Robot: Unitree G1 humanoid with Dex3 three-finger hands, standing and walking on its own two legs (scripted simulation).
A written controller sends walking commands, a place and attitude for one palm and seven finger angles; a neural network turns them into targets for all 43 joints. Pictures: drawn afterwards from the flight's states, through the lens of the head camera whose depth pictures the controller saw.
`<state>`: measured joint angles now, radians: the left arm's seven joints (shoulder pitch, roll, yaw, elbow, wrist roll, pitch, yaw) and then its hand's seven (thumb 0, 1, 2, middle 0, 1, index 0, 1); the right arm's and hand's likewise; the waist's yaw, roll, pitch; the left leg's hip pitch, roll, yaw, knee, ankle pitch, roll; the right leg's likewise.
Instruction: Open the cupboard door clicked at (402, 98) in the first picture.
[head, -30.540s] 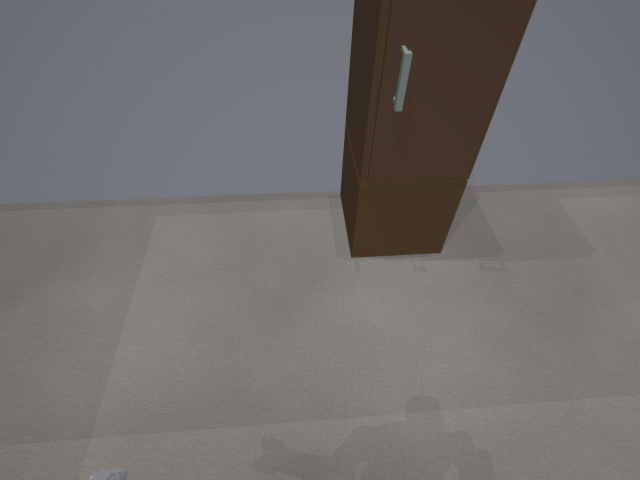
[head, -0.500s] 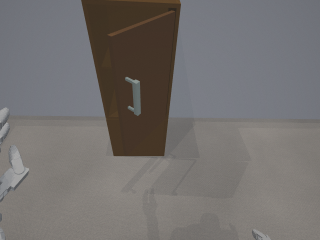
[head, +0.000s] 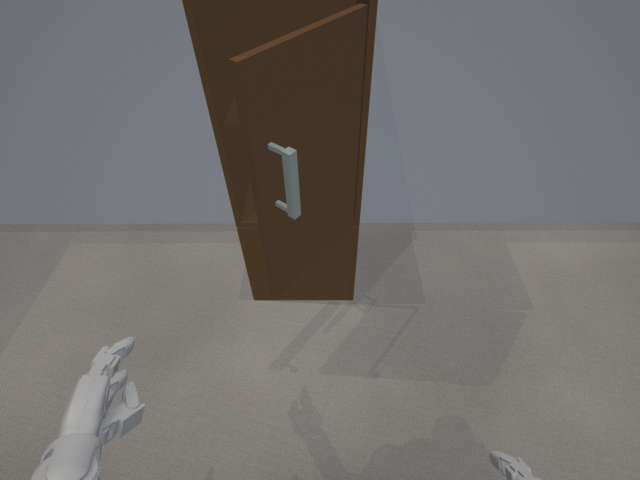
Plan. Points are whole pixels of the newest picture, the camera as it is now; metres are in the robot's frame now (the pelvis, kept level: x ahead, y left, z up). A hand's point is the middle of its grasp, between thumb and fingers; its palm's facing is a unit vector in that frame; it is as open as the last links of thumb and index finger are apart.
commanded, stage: let the arm hang, fingers relaxed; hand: left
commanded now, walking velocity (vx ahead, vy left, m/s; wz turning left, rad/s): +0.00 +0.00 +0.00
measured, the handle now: (284, 181) +0.63 +0.09 +0.02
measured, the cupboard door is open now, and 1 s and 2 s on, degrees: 52 52 52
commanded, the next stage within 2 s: look to check the result in 0.96 s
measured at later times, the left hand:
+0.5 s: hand out of the picture -0.05 +0.20 -0.16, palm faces +0.03 -0.96 -0.27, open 7.3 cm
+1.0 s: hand out of the picture +0.04 +0.18 -0.16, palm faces +0.01 -0.97 -0.23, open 7.4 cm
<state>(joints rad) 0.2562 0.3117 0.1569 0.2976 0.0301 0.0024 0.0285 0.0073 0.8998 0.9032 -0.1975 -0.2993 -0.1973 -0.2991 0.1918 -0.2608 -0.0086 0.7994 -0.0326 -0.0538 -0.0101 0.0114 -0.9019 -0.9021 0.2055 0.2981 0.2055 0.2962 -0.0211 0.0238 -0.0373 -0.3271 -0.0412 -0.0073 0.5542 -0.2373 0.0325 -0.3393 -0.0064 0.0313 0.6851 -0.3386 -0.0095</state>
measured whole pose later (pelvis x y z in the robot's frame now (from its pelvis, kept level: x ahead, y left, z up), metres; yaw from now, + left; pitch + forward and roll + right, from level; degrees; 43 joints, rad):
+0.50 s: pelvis -0.02 -0.01 +0.01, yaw +0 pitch -2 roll +0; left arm 0.31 0.23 0.02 1.15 0.01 0.02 0.02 0.01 0.92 0.90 -0.20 -0.30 -0.20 -0.30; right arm 0.29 -0.18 -0.01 1.13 -0.02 0.03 -0.02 0.01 -0.91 -0.90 0.20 0.30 0.20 0.30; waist 0.00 0.03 0.06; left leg -0.24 -0.01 -0.03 0.42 -0.15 0.01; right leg -0.19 0.02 0.02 0.42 -0.20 -0.01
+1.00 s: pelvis -0.01 -0.01 +0.01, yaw +0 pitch -2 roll +0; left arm 0.18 0.20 0.02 1.11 0.01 0.00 0.01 0.01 0.91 0.90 -0.20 -0.30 -0.20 -0.30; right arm 0.23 -0.20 -0.02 1.12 -0.02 0.01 -0.02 0.01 -0.91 -0.90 0.20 0.30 0.20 0.30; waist -0.01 0.02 0.05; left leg -0.22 -0.01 -0.03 0.40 -0.15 0.00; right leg -0.17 0.02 0.03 0.41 -0.21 -0.01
